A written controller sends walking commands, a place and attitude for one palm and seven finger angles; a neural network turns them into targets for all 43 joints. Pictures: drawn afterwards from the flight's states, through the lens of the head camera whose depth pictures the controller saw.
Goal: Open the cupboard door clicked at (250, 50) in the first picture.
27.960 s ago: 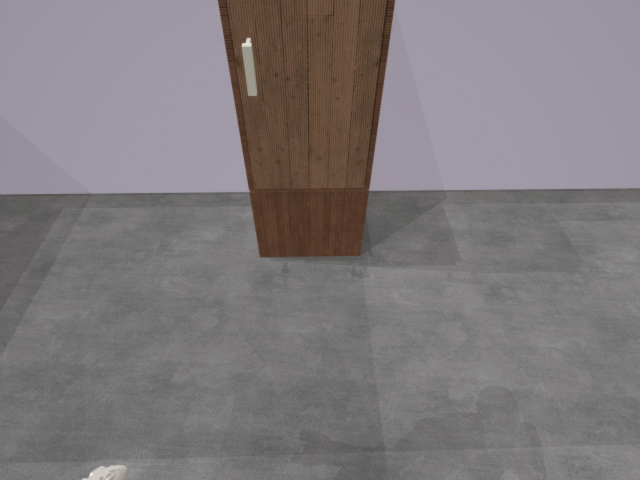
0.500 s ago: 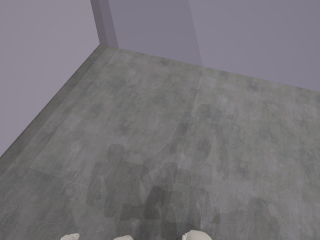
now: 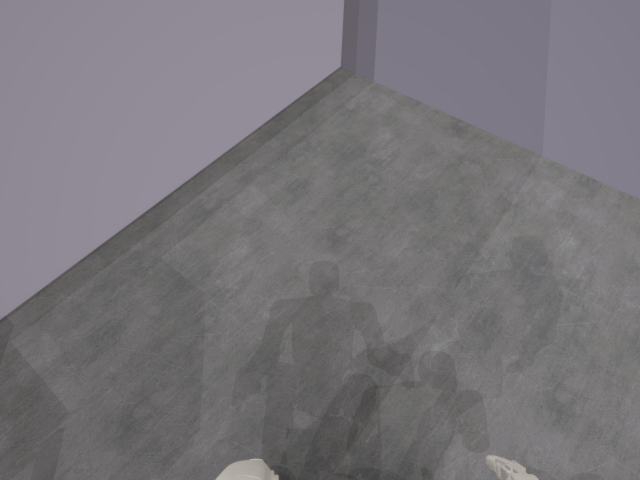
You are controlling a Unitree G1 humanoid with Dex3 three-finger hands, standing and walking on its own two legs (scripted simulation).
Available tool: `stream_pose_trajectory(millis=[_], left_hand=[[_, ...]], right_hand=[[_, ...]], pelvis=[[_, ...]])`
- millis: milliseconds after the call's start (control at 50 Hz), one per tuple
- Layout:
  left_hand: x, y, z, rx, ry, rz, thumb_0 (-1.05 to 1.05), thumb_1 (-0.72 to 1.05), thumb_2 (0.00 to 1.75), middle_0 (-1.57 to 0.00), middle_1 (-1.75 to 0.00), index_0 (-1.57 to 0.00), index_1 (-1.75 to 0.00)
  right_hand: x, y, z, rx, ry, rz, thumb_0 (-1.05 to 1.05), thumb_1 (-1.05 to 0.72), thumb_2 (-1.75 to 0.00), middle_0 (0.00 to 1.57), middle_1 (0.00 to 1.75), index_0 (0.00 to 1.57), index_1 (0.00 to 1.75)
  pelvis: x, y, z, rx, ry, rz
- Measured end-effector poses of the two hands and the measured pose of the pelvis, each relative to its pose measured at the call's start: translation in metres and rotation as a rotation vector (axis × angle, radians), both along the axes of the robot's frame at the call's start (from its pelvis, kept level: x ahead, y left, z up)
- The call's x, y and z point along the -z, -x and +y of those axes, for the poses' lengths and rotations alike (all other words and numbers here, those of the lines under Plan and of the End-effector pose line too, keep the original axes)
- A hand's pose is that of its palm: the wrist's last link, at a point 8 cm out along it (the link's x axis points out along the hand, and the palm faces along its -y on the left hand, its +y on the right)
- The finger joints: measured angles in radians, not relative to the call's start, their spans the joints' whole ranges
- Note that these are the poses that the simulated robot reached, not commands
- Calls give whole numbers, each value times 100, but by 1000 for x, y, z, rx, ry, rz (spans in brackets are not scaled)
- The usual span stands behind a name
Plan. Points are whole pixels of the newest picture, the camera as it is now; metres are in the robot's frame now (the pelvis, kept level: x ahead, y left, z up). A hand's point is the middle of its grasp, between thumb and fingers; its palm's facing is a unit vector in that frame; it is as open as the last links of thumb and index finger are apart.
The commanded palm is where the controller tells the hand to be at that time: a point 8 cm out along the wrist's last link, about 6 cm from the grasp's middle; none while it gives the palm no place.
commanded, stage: turn to face it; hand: left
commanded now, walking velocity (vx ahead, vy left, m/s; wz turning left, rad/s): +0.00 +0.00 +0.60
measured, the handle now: out of the picture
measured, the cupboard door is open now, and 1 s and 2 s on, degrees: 45 45 45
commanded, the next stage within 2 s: none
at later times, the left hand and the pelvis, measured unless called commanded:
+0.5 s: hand out of the picture +0.05 +0.18 -0.15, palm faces +0.29 -0.91 -0.30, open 7.4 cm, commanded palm none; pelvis +0.02 -0.04 +0.00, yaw +18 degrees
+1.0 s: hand out of the picture -0.03 +0.21 -0.16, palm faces +0.57 -0.78 -0.26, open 7.4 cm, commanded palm none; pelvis +0.02 -0.03 +0.00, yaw +34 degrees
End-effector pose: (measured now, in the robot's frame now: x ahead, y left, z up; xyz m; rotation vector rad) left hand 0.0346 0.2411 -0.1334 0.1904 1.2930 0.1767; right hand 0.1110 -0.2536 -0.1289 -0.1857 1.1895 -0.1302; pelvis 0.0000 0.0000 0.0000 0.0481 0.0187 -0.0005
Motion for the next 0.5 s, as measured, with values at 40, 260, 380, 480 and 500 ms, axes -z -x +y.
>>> stream_pose_trajectory(millis=[40, 260, 380, 480, 500], left_hand=[[11, 11, 8, -43, 12, 13, 0, 90, 90, -21, -30, -20, -30], [-1, -2, 26, -151, -47, -53, 1, 91, 90, -20, -30, -20, -30], [-14, -14, 6, -169, -105, -147, 0, 90, 90, -20, -30, -20, -30], [-22, 5, -16, -232, -91, -125, 0, 90, 90, -21, -30, -20, -30], [-21, 9, -20, -244, -82, -116, 0, 90, 90, -21, -30, -20, -30]], right_hand=[[1, -17, 9, -47, 15, -33, 1, -91, -90, 20, 30, 19, 30], [5, -26, 16, -153, 21, -7, 1, -91, -90, 20, 30, 20, 30], [27, -30, -8, -174, -13, 46, 1, -90, -90, 20, 30, 20, 30], [19, -45, -16, -221, -10, 78, 1, -91, -90, 20, 30, 20, 30], [16, -49, -15, -232, -10, 78, 1, -91, -90, 20, 30, 20, 30]], pelvis=[[8, -2, 6, -30, 12, 3], [6, -4, -6, -151, 36, 8], [13, -11, -31, -229, 25, 0], [2, -16, -39, -296, 5, -9], [-1, -17, -40, -310, 2, -9]])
